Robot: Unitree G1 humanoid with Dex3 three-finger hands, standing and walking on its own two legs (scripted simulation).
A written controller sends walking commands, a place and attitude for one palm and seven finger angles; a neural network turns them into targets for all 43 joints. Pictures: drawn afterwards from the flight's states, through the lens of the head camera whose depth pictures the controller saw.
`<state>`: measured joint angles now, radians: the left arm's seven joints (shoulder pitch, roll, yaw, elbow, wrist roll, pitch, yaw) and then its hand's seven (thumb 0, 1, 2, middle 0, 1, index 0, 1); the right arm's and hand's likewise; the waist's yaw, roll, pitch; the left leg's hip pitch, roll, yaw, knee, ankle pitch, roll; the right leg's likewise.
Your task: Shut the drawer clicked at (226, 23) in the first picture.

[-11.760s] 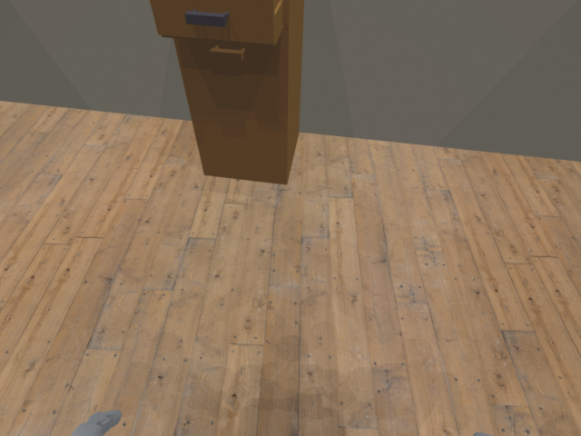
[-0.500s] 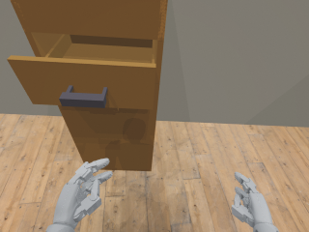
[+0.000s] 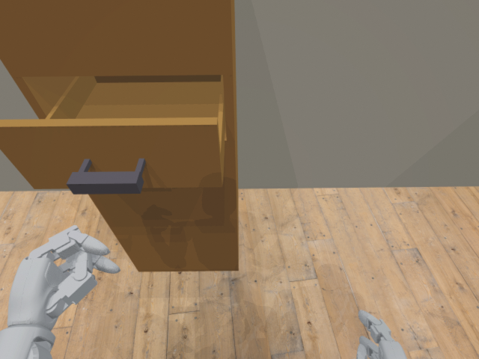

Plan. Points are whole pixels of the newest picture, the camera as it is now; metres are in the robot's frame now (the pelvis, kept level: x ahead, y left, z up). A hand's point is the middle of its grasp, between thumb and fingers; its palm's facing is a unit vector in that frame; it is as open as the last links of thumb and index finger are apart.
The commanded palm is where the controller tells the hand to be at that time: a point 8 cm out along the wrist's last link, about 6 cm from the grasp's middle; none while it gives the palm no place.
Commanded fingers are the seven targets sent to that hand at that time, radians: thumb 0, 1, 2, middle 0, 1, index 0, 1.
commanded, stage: raise the hand and make a fist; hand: left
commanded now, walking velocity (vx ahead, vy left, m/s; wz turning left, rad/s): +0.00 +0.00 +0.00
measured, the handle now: (110, 173) +0.40 +0.26 +0.10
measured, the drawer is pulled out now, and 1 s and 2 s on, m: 0.15 0.15 0.15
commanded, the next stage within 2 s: bring the fist close to the handle in 0.98 s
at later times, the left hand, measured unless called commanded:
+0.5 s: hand (54, 255) +0.20 +0.22 +0.18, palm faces +0.03 -1.00 -0.07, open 3.2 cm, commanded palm +0.17 +0.27 +0.19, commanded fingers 0.00 0.90 0.90 -1.40 -1.60 -1.40 -1.60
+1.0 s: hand (50, 249) +0.20 +0.21 +0.20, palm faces +0.09 -0.99 -0.07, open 3.3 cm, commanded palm +0.17 +0.26 +0.20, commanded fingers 0.00 0.90 0.90 -1.40 -1.60 -1.40 -1.60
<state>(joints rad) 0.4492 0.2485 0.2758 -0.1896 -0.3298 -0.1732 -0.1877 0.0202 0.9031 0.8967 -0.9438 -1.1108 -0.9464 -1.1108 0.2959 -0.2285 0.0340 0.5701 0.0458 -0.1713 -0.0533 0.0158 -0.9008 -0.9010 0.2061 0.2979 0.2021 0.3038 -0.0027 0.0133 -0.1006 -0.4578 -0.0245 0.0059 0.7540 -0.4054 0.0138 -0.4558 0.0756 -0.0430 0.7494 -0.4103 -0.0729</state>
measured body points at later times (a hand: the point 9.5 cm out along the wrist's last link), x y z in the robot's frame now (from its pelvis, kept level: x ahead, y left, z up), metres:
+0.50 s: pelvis -0.02 +0.05 +0.02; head -0.04 +0.04 +0.47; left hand +0.20 +0.28 +0.18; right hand +0.20 -0.13 -0.03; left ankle -0.02 +0.11 -0.71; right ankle -0.02 -0.06 -0.71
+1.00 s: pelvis -0.03 +0.03 +0.02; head -0.07 +0.02 +0.47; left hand +0.19 +0.26 +0.21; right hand +0.18 -0.17 -0.04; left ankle -0.02 +0.11 -0.71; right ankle -0.02 -0.06 -0.71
